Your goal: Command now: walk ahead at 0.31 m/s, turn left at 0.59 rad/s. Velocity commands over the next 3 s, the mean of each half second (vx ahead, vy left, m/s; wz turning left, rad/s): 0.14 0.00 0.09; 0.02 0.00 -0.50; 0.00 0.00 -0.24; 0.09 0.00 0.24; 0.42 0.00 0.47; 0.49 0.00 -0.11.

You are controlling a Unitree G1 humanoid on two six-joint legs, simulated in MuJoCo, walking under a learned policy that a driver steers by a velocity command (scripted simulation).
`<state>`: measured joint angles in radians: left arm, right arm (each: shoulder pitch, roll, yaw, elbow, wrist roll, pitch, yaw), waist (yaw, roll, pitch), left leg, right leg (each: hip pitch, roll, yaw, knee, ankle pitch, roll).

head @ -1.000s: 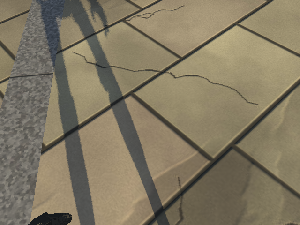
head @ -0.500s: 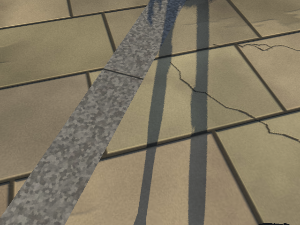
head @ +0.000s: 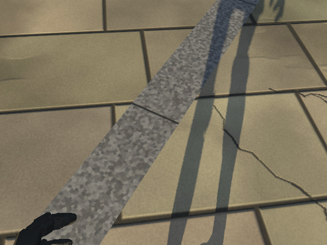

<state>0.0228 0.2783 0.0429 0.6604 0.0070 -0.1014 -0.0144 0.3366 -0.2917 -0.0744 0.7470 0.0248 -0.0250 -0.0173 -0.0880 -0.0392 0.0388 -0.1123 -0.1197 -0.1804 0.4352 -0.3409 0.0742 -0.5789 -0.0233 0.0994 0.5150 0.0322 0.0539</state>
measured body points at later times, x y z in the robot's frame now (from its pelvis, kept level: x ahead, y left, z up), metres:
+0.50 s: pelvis +0.12 -0.03 +0.00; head +0.14 -0.01 +0.45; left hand +0.24 +0.25 -0.12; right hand +0.28 -0.29 -0.10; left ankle +0.13 +0.11 -0.74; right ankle +0.16 -0.13 -0.72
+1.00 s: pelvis +0.13 -0.07 +0.01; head +0.16 -0.10 +0.45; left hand +0.35 +0.17 -0.07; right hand +0.21 -0.39 -0.10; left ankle +0.20 +0.09 -0.68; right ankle +0.13 -0.15 -0.74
